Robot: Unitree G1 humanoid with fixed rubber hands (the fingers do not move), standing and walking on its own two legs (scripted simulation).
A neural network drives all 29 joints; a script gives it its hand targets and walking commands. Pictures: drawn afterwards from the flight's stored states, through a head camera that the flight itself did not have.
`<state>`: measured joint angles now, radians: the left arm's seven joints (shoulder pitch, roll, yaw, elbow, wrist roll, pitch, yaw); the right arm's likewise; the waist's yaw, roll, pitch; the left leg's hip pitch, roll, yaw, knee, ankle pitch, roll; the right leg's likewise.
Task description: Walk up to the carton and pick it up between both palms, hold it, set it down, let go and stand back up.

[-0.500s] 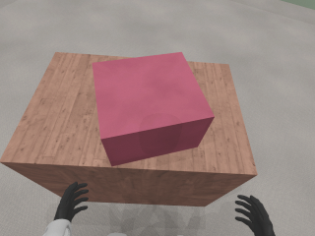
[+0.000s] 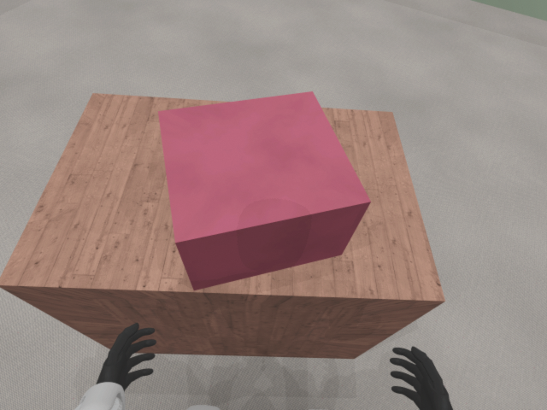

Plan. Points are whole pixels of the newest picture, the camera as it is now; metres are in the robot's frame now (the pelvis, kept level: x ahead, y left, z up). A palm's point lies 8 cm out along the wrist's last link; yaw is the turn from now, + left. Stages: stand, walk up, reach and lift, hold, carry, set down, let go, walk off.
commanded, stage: set down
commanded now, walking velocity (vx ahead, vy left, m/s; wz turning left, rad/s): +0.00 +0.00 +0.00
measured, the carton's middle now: (255, 187) +0.47 +0.06 -0.04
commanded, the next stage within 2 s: let go in 0.40 s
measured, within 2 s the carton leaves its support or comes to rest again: neither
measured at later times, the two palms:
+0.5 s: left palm (117, 377) +0.15 +0.23 -0.09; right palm (432, 408) +0.14 -0.23 -0.09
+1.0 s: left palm (108, 383) +0.14 +0.24 -0.10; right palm out of the picture +0.13 -0.23 -0.10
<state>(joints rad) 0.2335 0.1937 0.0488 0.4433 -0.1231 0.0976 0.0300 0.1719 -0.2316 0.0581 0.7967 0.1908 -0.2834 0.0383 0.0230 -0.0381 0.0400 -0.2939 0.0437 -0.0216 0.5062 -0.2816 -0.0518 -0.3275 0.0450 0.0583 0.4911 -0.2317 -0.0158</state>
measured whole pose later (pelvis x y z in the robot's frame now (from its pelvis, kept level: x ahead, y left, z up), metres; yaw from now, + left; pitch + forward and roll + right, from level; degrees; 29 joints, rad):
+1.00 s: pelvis +0.00 +0.00 +0.00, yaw +0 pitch +4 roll +0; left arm 0.19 0.23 0.04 0.59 -0.07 0.04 0.01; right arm 0.16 -0.23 0.06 0.82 0.10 -0.14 0.00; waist 0.01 -0.03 0.03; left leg -0.28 0.04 -0.02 0.51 -0.28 -0.05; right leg -0.32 0.05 0.06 0.49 -0.24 -0.01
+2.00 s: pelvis -0.03 +0.00 +0.00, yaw +0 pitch -2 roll +0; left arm 0.23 0.32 0.04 1.02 -0.06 -0.01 -0.01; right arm 0.25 -0.23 0.06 1.04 0.10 -0.03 0.00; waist 0.01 -0.03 -0.01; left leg -0.23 0.04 -0.02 0.51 -0.25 -0.05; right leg -0.27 0.05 0.06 0.49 -0.20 -0.01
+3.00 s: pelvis -0.03 +0.00 +0.00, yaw +0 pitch -1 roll +0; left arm 0.20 0.32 0.04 1.04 -0.06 -0.01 -0.01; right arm 0.20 -0.24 0.06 1.07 0.10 -0.02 0.00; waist 0.01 -0.01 0.03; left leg -0.23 0.04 -0.02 0.51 -0.25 -0.05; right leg -0.27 0.05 0.06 0.49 -0.20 -0.01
